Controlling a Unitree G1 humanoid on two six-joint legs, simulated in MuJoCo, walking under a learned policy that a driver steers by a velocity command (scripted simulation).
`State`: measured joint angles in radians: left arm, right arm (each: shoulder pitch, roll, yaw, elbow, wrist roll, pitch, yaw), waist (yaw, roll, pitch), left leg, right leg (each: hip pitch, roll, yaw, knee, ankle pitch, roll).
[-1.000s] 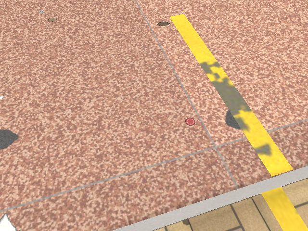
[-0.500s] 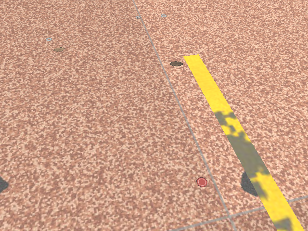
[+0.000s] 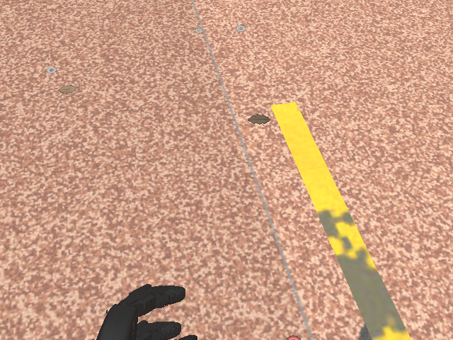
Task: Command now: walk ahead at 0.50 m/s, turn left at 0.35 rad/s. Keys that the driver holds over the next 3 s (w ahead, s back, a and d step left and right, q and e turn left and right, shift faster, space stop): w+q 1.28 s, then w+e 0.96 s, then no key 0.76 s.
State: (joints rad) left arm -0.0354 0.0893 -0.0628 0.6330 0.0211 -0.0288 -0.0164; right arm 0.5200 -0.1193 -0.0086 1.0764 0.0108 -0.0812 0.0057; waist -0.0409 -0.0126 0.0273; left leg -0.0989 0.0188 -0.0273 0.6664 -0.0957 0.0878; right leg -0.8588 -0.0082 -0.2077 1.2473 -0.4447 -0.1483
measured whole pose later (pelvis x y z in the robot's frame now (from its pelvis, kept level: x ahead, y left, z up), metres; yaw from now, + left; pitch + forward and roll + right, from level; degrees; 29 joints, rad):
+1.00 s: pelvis +0.56 +0.10 +0.10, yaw +34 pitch +4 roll +0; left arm 0.02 0.24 0.04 0.66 0.00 -0.14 -0.02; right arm 0.39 -0.28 -0.09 0.70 0.02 -0.04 -0.01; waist -0.08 -0.02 -0.02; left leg -0.13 -0.08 -0.21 0.61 -0.51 0.04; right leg -0.52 0.00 0.03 0.52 -0.07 0.00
